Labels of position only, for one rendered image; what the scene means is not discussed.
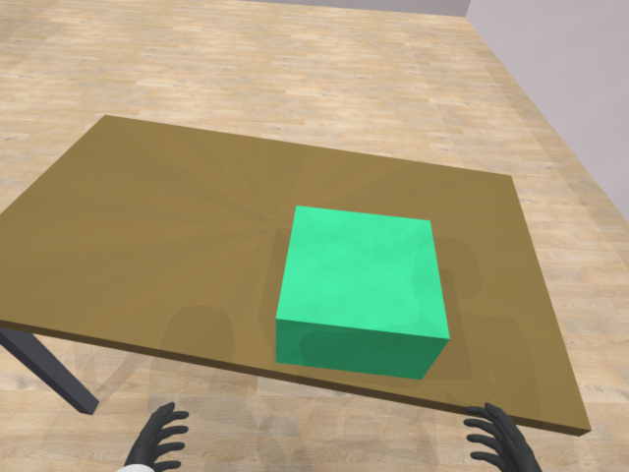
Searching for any right robot hand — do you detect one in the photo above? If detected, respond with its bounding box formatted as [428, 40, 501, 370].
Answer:
[464, 402, 543, 472]

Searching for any left robot hand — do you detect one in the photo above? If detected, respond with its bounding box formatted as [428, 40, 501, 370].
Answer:
[124, 402, 189, 472]

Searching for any carton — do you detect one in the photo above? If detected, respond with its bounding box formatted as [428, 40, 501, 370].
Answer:
[276, 206, 450, 380]

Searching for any table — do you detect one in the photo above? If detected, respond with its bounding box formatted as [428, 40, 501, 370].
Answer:
[0, 115, 592, 437]

